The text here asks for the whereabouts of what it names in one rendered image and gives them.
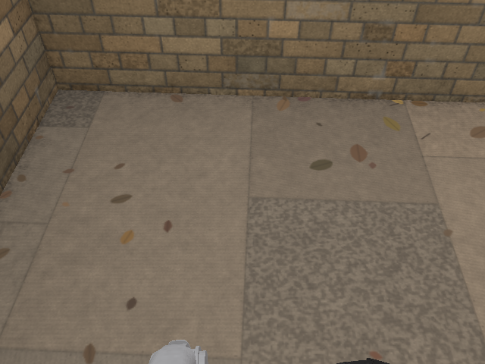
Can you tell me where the robot left thigh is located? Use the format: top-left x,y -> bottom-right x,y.
149,344 -> 208,364

